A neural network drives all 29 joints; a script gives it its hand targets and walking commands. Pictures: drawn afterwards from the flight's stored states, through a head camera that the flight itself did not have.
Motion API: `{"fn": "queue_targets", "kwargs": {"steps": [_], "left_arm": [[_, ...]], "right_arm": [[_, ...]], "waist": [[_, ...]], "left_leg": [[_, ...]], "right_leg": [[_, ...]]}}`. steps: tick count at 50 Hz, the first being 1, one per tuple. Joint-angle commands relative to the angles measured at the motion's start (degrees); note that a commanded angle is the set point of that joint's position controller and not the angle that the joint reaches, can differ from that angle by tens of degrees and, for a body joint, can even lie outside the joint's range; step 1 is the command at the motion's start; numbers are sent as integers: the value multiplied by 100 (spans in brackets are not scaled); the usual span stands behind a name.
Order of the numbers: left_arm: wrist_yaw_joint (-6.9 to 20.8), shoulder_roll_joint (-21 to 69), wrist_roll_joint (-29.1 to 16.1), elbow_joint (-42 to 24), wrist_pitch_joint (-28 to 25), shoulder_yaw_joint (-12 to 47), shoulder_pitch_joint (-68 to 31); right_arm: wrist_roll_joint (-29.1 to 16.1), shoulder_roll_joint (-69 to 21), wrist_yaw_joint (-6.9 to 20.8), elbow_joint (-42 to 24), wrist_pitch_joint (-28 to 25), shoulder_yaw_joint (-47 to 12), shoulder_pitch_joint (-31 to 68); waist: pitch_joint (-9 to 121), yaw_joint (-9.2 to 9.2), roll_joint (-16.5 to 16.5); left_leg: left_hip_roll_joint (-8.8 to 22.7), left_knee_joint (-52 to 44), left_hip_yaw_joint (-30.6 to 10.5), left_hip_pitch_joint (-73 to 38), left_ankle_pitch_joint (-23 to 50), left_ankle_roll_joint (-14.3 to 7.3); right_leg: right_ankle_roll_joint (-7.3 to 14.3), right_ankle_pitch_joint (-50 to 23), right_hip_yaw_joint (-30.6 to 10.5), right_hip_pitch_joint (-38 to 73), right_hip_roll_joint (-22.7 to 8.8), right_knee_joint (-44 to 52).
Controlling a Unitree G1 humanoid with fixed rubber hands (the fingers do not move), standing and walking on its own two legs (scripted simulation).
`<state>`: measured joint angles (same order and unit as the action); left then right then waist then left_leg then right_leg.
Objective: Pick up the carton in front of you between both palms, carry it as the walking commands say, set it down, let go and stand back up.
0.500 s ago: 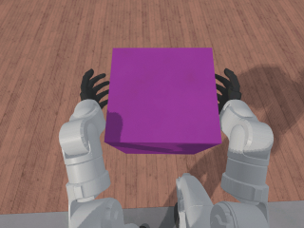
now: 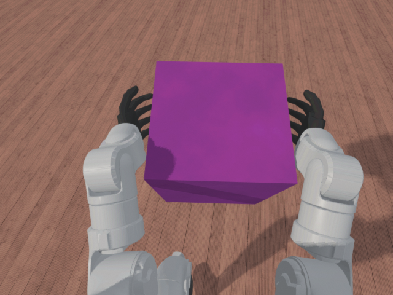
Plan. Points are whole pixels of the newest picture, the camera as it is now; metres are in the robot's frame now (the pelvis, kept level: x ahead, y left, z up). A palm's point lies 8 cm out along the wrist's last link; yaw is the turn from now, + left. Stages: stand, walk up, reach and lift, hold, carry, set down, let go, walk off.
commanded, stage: carry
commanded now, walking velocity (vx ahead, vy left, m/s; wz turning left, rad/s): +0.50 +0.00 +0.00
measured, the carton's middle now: (214, 144) +0.37 +0.03 +0.09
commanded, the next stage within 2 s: none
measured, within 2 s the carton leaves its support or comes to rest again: neither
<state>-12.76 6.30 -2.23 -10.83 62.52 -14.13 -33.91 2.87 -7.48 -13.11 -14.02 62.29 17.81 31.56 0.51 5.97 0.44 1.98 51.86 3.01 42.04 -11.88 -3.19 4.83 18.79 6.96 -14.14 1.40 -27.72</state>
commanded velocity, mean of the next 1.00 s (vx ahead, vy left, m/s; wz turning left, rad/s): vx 0.50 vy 0.00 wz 0.00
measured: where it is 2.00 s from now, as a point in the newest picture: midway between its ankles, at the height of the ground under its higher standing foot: (226, 128)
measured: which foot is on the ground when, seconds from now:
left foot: up 0.00-0.12, down 0.14-0.58, up 0.60-1.00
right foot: down 0.00-0.14, up 0.16-0.56, down 0.58-1.00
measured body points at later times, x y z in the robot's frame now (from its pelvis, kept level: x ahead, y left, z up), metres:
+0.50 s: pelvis +0.31 +0.02 +0.01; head +0.35 +0.03 +0.46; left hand +0.67 +0.15 +0.09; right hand +0.65 -0.16 +0.10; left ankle +0.23 +0.10 -0.74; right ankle +0.42 -0.12 -0.70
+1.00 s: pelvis +0.64 +0.00 +0.00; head +0.61 +0.01 +0.44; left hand +0.88 +0.16 +0.09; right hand +0.88 -0.15 +0.09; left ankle +0.76 +0.10 -0.73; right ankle +0.49 -0.10 -0.74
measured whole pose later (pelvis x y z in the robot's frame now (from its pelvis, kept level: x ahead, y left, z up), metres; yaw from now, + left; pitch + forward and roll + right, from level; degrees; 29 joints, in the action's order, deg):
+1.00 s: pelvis +0.64 +0.00 +0.00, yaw -1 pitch +3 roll +1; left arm -8.4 7.8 0.2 -32.5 65.2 -2.0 4.9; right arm 0.5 -7.8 -8.9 -33.1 65.9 2.0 -5.2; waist 9.2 1.4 1.0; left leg 2.7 26.9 11.5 26.7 -7.6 -0.2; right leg -1.1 23.7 7.9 1.3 -2.9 -19.6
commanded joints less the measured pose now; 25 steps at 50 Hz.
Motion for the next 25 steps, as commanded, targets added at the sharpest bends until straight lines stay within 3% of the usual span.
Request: {"fn": "queue_targets", "kwargs": {"steps": [1, 4, 5, 6, 7, 8, 9, 11, 12, 14, 17, 20, 25], "left_arm": [[180, 3494, -921, -72, 177, 3191, -2827], [74, 3363, -582, 292, 308, 2798, -2846], [41, 3340, -489, 393, 342, 2694, -2888], [7, 3319, -388, 479, 369, 2609, -2936], [-21, 3315, -314, 539, 402, 2529, -3071], [-26, 3472, -330, 643, 444, 2497, -3084], [-37, 3439, -302, 609, 434, 2451, -3284], [-28, 3826, -198, 740, 383, 2304, -3472], [1, 4031, -135, 850, 334, 2284, -3437], [76, 4371, -22, 953, 190, 2357, -3357], [151, 4666, 53, 966, -74, 2601, -3206], [195, 4778, 7, 932, -283, 2857, -2928], [324, 4886, -222, 542, -433, 3315, -2205]], "right_arm": [[-650, -2976, -15, 266, 240, -3005, 2894], [-817, -3102, 19, 537, 393, -3003, 3275], [-864, -3157, 24, 685, 421, -2976, 3328], [-883, -3188, 24, 854, 436, -2932, 3325], [-883, -3222, 26, 970, 444, -2866, 3284], [-872, -3140, -15, 1072, 439, -2802, 3512], [-947, -3376, -20, 1176, 434, -2850, 3528], [-1150, -3923, 90, 966, 343, -3074, 3905], [-1243, -4197, 164, 881, 276, -3232, 4079], [-1319, -4598, 280, 810, 108, -3465, 4264], [-1362, -4821, 394, 745, -161, -3688, 4109], [-1282, -4811, 430, 778, -355, -3775, 3684], [-1004, -4729, 478, 674, -483, -3868, 2504]], "waist": [[1908, -149, 748], [1824, -285, 920], [1975, -460, 824], [2320, -700, 611], [2687, -944, 42], [3000, -917, -1271], [2812, -1005, -1523], [2524, -992, -417], [2349, -943, -186], [2426, -874, -393], [2461, -928, -658], [2391, -981, -713], [2111, -932, -901]], "left_leg": [[-252, -1237, 534, -768, 752, 27], [-461, -2103, 750, -1473, 883, -43], [-602, -2478, 917, -2130, 984, -75], [-542, -2514, 885, -3173, 904, -109], [381, -2375, -366, -4308, 633, -264], [1908, -2646, -3107, -5429, 956, -1134], [1938, -3102, -3833, -5492, 601, -1429], [1726, -3141, -2985, -4980, 710, -1215], [1581, -3227, -2496, -4572, 900, -1014], [1390, -3399, -1922, -4308, 883, -802], [1299, -3502, -1410, -4603, 1330, -828], [1148, -3472, -945, -4936, 1942, -771], [887, -3181, -214, -5198, 3362, -458]], "right_leg": [[583, -3655, -759, 1388, -1076, 552], [289, -4629, -470, 1561, -1067, 69], [140, -4921, -204, 1477, -977, -538], [-44, -4451, 10, 1040, -838, -1353], [-227, -2754, 1, 37, -748, -2640], [-398, -295, -179, -1695, 17, -4047], [-308, 1089, -670, -2643, 267, -4897], [-194, 593, -912, -2957, -235, -5035], [-210, 297, -924, -2823, -396, -4642], [-298, -48, -818, -2496, -482, -4026], [-412, -163, -576, -2626, -448, -3163], [-493, -612, -384, -2656, -464, -2030], [-468, -1521, 127, -1991, -233, -300]]}}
